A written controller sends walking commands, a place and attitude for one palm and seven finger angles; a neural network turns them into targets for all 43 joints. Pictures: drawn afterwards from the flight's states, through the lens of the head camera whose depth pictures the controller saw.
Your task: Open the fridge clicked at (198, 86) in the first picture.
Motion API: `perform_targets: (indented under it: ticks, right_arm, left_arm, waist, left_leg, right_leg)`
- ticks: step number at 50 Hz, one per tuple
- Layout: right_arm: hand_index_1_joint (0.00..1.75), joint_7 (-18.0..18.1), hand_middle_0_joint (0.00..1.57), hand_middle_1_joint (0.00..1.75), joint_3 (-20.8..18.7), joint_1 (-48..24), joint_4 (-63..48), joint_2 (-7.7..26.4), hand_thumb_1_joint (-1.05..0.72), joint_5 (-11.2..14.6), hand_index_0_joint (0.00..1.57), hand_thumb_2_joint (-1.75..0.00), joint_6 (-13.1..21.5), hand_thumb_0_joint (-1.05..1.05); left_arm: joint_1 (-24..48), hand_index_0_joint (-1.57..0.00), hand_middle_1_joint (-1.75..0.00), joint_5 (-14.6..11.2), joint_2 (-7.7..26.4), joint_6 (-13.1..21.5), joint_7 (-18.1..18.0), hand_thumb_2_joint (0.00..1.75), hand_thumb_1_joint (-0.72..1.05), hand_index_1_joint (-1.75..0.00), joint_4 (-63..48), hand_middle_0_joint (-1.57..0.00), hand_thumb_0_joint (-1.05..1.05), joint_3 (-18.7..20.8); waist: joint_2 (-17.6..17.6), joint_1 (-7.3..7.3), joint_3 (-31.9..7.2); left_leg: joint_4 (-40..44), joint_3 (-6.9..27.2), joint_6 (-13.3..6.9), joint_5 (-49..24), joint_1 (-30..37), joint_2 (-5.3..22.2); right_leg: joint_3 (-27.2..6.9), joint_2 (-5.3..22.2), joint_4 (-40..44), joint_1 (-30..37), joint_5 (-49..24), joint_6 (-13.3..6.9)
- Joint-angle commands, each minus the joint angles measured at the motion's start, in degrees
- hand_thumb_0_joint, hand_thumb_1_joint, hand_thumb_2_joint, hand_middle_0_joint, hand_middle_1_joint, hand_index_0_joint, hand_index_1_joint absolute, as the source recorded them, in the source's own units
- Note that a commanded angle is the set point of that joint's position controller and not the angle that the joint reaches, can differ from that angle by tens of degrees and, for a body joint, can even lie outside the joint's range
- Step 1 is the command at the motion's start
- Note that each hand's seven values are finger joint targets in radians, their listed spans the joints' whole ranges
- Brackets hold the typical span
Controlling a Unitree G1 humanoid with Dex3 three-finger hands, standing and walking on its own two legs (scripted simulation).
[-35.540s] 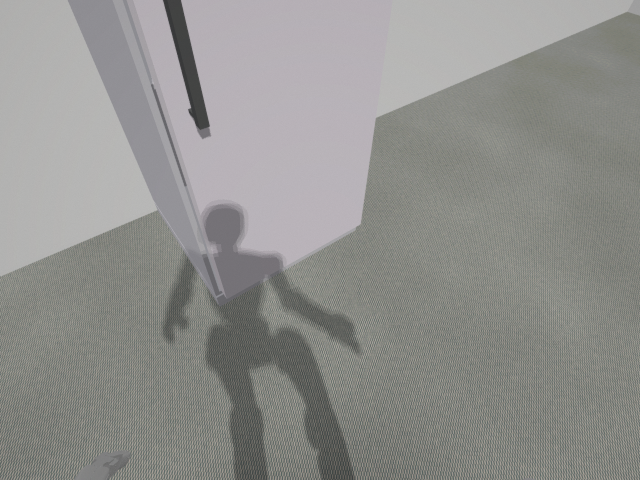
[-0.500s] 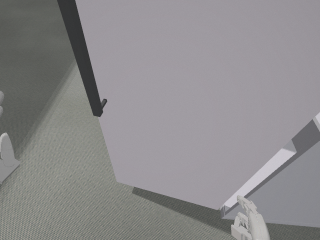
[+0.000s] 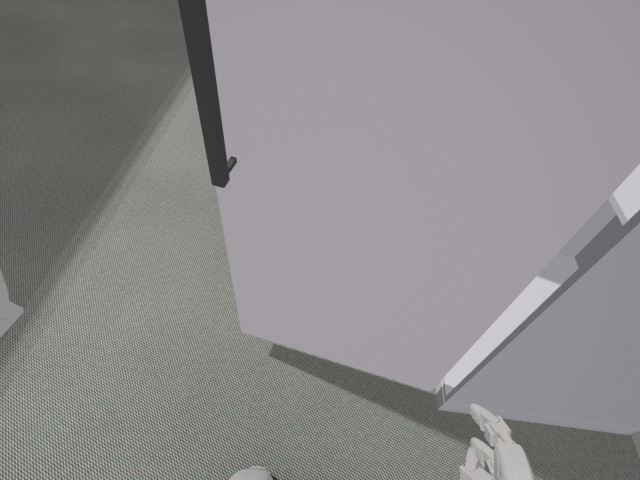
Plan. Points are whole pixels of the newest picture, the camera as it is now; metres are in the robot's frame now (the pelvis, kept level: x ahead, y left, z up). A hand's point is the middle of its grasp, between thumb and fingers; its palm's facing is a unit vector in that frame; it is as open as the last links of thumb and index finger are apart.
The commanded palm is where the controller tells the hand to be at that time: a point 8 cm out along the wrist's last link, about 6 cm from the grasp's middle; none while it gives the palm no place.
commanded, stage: step back with the hand held close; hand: left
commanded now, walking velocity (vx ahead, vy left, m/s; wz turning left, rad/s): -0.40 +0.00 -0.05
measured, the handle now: (212, 74) +0.56 +0.21 +0.20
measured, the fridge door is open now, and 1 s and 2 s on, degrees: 80 80 80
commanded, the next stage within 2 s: stop stepping back and stand still in 0.26 s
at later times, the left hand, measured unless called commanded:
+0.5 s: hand out of the picture +0.09 +0.24 +0.18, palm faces +0.30 -0.83 -0.47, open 7.5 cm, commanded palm +0.03 +0.29 +0.18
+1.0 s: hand out of the picture -0.01 +0.26 +0.19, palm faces +0.46 -0.78 -0.42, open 7.5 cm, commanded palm -0.07 +0.30 +0.18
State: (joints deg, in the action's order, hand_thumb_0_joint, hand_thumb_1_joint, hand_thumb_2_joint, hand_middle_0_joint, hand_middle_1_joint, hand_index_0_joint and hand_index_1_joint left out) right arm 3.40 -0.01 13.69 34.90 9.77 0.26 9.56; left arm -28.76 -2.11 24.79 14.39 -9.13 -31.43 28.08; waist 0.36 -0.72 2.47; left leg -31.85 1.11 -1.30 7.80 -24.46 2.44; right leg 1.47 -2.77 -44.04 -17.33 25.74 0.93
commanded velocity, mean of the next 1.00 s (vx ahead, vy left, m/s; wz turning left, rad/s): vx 0.01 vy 0.00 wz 0.00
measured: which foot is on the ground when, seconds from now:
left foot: down 0.00-0.12, up 0.14-0.28, down 0.30-0.58, up 0.60-0.80, down 0.82-1.00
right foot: up 0.00-0.06, down 0.08-0.82, up 0.84-1.00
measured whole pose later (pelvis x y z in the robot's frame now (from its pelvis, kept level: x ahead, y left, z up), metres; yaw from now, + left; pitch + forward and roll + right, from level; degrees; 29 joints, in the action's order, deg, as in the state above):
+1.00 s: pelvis -0.20 +0.00 +0.01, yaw +1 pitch -2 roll -1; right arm 3.4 0.1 18.9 37.4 9.7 -0.4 9.6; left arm -30.5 -0.3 24.7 12.0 -8.8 -27.6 24.2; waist 1.9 2.3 -3.4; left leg -28.0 -1.9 -1.8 14.3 -12.1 2.3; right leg 4.7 -1.0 -46.7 -21.7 23.6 -0.9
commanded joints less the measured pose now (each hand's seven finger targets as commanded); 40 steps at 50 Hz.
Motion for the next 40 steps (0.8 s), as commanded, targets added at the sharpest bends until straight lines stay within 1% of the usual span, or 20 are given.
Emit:
perform_targets:
  ticks: [1, 5, 6, 7, 10, 13, 14, 15, 16, 18, 23, 25, 26, 27, 30, 32, 34, 38, 39, 40]
  right_arm:
    - [0.3, 0.4, 0.2, 0.3, -2.9, -5.6, -6.6, 9.8, -0.9, -0.3, 0.2, -0.9, 4.1, 0.0]
    - [0.3, 1.2, 0.2, 0.3, -2.3, -6.6, -7.0, 9.0, -0.9, -0.1, 0.2, -0.9, 2.8, 0.0]
    - [0.3, 1.4, 0.2, 0.3, -3.3, -4.9, -6.7, 8.6, -0.9, 1.0, 0.2, -0.9, 2.4, 0.0]
    - [0.3, 1.4, 0.2, 0.3, -3.8, -6.3, -7.6, 8.9, -0.9, 1.7, 0.2, -0.9, 1.9, 0.0]
    - [0.3, 1.5, 0.2, 0.3, -1.6, -10.1, -8.9, 6.0, -0.9, 0.6, 0.2, -0.9, 0.0, 0.0]
    - [0.3, 2.9, 0.2, 0.3, 0.0, -12.0, -8.2, 6.4, -0.9, -0.1, 0.2, -0.9, -1.1, 0.0]
    - [0.3, 3.1, 0.2, 0.3, -0.6, -8.6, -8.6, 7.1, -0.9, -0.1, 0.2, -0.9, -1.4, 0.0]
    - [0.3, 2.9, 0.2, 0.3, -1.5, -7.8, -9.4, 8.7, -0.9, -0.2, 0.2, -0.9, -1.5, 0.0]
    - [0.3, 2.1, 0.2, 0.3, -2.6, -6.8, -9.8, 8.9, -0.9, -0.2, 0.2, -0.9, -1.3, 0.0]
    - [0.3, 1.1, 0.2, 0.3, -3.2, -6.2, -9.5, 8.2, -0.9, -0.7, 0.2, -0.9, 0.6, 0.0]
    - [0.3, -0.1, 0.2, 0.3, -3.6, -4.5, -10.9, 9.8, -0.9, 0.1, 0.2, -0.9, 1.8, 0.0]
    - [0.3, 0.5, 0.2, 0.3, -2.9, -5.9, -11.0, 9.5, -0.9, 0.4, 0.2, -0.9, 1.3, 0.0]
    - [0.3, 0.9, 0.2, 0.3, -2.8, -6.8, -10.9, 9.6, -0.9, 0.1, 0.2, -0.9, 0.7, 0.0]
    - [0.3, 1.2, 0.2, 0.3, -3.0, -6.8, -10.3, 9.6, -0.9, -0.2, 0.2, -0.9, 0.1, 0.0]
    - [0.3, 1.9, 0.2, 0.3, -4.0, -6.1, -7.9, 9.9, -0.9, 0.0, 0.2, -0.9, -1.3, 0.0]
    - [0.3, 2.0, 0.2, 0.3, -3.2, -4.8, -6.0, 9.6, -0.9, -0.6, 0.2, -0.9, -1.3, 0.0]
    - [0.3, 2.3, 0.2, 0.3, -1.7, -5.6, -5.9, 8.5, -0.9, -1.1, 0.2, -0.9, -1.1, 0.0]
    - [0.3, 3.2, 0.2, 0.3, -2.1, -5.9, -6.5, 9.1, -0.9, -1.1, 0.2, -0.9, 0.7, 0.0]
    - [0.3, 2.9, 0.2, 0.3, -2.1, -4.5, -6.4, 9.3, -0.9, -1.2, 0.2, -0.9, 1.0, 0.0]
    - [0.3, 2.7, 0.2, 0.3, -2.3, -3.8, -7.1, 10.2, -0.9, -1.2, 0.2, -0.9, 1.4, 0.0]
  left_arm:
    - [1.0, -0.2, -0.3, -0.8, 7.8, 3.9, 0.2, 0.9, 0.9, -0.3, -12.0, -0.2, 0.0, 3.1]
    - [4.6, -0.2, -0.3, -0.7, 12.1, 4.1, 0.6, 0.9, 0.9, -0.3, -9.8, -0.2, 0.0, 4.7]
    - [3.9, -0.2, -0.3, -1.4, 10.0, 3.2, 0.9, 0.9, 0.9, -0.3, -7.3, -0.2, 0.0, 2.5]
    - [2.7, -0.2, -0.3, -1.8, 10.7, 2.9, 0.9, 0.9, 0.9, -0.3, -6.8, -0.2, 0.0, 2.7]
    - [1.6, -0.2, -0.3, -1.1, 12.3, 2.3, 0.6, 0.9, 0.9, -0.3, -7.5, -0.2, 0.0, 4.9]
    - [3.5, -0.2, -0.3, -0.1, 10.6, 1.9, 0.4, 0.9, 0.9, -0.3, -7.9, -0.2, 0.0, 3.2]
    - [2.9, -0.2, -0.3, -0.2, 11.3, 1.7, -0.1, 0.9, 0.9, -0.3, -8.0, -0.2, 0.0, 4.6]
    - [3.6, -0.2, -0.3, -0.1, 11.0, 2.0, -0.2, 0.9, 0.9, -0.3, -11.2, -0.2, 0.0, 3.3]
    - [3.4, -0.2, -0.3, -0.2, 11.6, 2.4, -0.1, 0.9, 0.9, -0.3, -13.9, -0.2, 0.0, 3.9]
    - [-4.4, -0.2, -0.3, -1.0, 10.1, 3.1, 0.5, 0.9, 0.9, -0.3, -11.9, -0.2, 0.0, 4.2]
    - [-6.7, -0.2, -0.3, -1.3, 10.5, 0.9, -0.2, 0.9, 0.9, -0.3, -19.5, -0.2, 0.0, 5.9]
    - [-7.8, -0.2, -0.3, -1.3, 9.5, -0.2, -0.2, 0.9, 0.9, -0.3, -14.5, -0.2, 0.0, 5.1]
    - [-6.5, -0.2, -0.3, -0.9, 9.9, -0.5, -0.2, 0.9, 0.9, -0.3, -11.9, -0.2, 0.0, 5.3]
    - [-4.5, -0.2, -0.3, -0.4, 10.0, -0.5, -0.1, 0.9, 0.9, -0.3, -8.9, -0.2, 0.0, 5.1]
    - [3.0, -0.2, -0.3, -0.6, 9.2, -1.9, 0.1, 0.9, 0.9, -0.3, -2.8, -0.2, 0.0, 2.3]
    - [7.0, -0.2, -0.3, -0.5, 7.7, -1.7, 0.4, 0.9, 0.9, -0.3, -0.5, -0.2, 0.0, 0.4]
    - [10.2, -0.2, -0.3, 0.1, 6.5, -1.6, 0.1, 0.9, 0.9, -0.3, 3.0, -0.2, 0.0, -1.7]
    - [12.4, -0.2, -0.3, 1.5, 6.4, -1.4, -1.0, 0.9, 0.9, -0.3, -2.2, -0.2, 0.0, -4.2]
    - [12.4, -0.2, -0.3, 1.7, 7.2, -1.0, -1.2, 0.9, 0.9, -0.3, -4.3, -0.2, 0.0, -3.1]
    - [13.1, -0.2, -0.3, 1.6, 7.6, -0.3, -1.2, 0.9, 0.9, -0.3, -7.9, -0.2, 0.0, -3.2]
  waist:
    - [-12.7, -0.95, -10.9]
    - [-1.6, -1.07, -11.8]
    - [9.7, -0.5, -13.3]
    - [15.1, -0.85, -11.2]
    - [9.7, -1.53, -6.1]
    - [1.4, 0.35, -3.6]
    - [-0.2, 0.62, -7.8]
    - [-7.4, 0.3, -11.7]
    - [-12.5, -0.52, -16.2]
    - [-15.9, -1.24, -17.6]
    - [-11.6, 0.19, -15.6]
    - [-11.0, 0.52, -10.7]
    - [-11.3, 0.78, -8.3]
    - [-8.2, 0.9, -5.4]
    - [15.0, 0.18, -1.1]
    - [10.8, 2.06, -1.6]
    - [6.8, 2.35, -2.1]
    - [7.6, 1.04, -2.9]
    - [4.3, 1.33, -4.5]
    - [-4.0, 1.92, -4.4]
  left_leg:
    - [11.1, 12.7, -5.2, 1.4, 11.9, 10.7]
    - [-0.4, 2.2, -0.8, -8.5, 15.4, 5.2]
    - [-6.2, -1.0, 1.3, -2.2, 15.2, 1.2]
    - [-14.2, -1.7, 1.8, 7.5, 12.9, -1.4]
    - [-18.3, 2.3, 2.2, 17.8, -3.1, -0.4]
    - [5.6, -0.9, 1.8, 4.2, -1.1, -1.4]
    - [14.1, -0.7, 1.6, -13.2, 5.3, 0.3]
    - [13.7, 3.9, 0.0, -34.0, 12.8, 6.4]
    - [9.0, 8.3, -2.2, -48.4, 21.0, 12.0]
    - [9.0, 10.0, -6.1, -47.7, 24.7, 14.6]
    - [13.8, 8.3, -5.0, -4.9, 14.2, 9.5]
    - [19.3, 6.4, -2.5, 24.1, 2.7, 6.0]
    - [19.3, 4.5, -1.4, 29.6, -3.0, 3.8]
    - [14.1, 1.4, -0.2, 29.2, -4.8, 0.8]
    - [-26.8, 0.1, 1.8, 16.7, 0.6, -4.5]
    - [-31.8, 0.5, 1.4, 13.0, -2.4, -2.4]
    - [-20.5, -2.7, 0.3, 13.2, 3.4, -0.8]
    - [3.0, -6.9, -1.9, 17.3, 11.1, -2.5]
    - [8.8, -6.9, -2.2, 16.8, 14.0, -2.9]
    - [14.9, -1.0, -3.7, 19.3, 15.7, 0.0]
  right_leg:
    - [0.0, 1.1, 20.6, 4.7, -6.4, 0.0]
    - [-3.1, 7.4, 27.8, 5.8, -34.9, -0.3]
    - [-6.3, 11.8, 24.8, 3.0, -39.0, -2.0]
    - [-10.5, 17.7, 25.7, -1.8, -40.0, -4.5]
    - [-13.4, 21.9, 22.2, 5.5, -49.4, -10.3]
    - [-8.1, 15.8, 13.0, 9.9, -59.6, -5.8]
    - [-5.5, 11.6, 8.4, 11.8, -55.5, -2.8]
    - [-3.2, 6.2, 4.7, 8.1, -41.8, -0.4]
    - [-3.4, 3.8, 0.8, 0.9, -16.4, -0.6]
    - [-3.4, 1.3, -2.1, -4.6, 2.4, -0.9]
    - [0.9, 0.6, 10.2, 5.5, -2.9, 0.2]
    - [4.0, -0.1, 18.6, 14.7, -4.4, -0.3]
    - [3.9, 0.1, 20.3, 18.2, -2.9, -1.0]
    - [1.5, 2.1, 24.8, 16.4, -0.3, -2.4]
    - [-27.3, 23.1, 40.3, -10.4, 22.2, -12.2]
    - [-20.1, 21.1, 36.5, -8.9, 15.4, -11.2]
    - [-11.9, 17.2, 34.1, -10.3, 14.4, -7.9]
    - [-10.2, 15.2, 30.8, -4.8, 14.1, -6.9]
    - [-9.1, 13.0, 26.3, -3.1, 11.4, -6.2]
    - [-6.7, 9.4, 16.1, -4.2, 7.7, -4.8]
